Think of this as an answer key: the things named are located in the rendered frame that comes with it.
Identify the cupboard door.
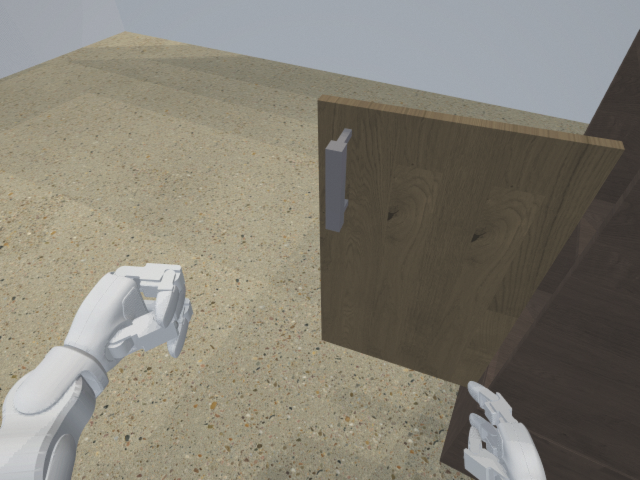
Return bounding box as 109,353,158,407
318,94,625,388

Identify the handle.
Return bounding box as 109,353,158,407
325,128,352,232

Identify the robot left hand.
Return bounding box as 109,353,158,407
64,263,193,373

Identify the left robot forearm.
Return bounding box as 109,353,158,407
0,346,109,480

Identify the robot right hand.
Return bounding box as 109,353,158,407
464,381,546,480

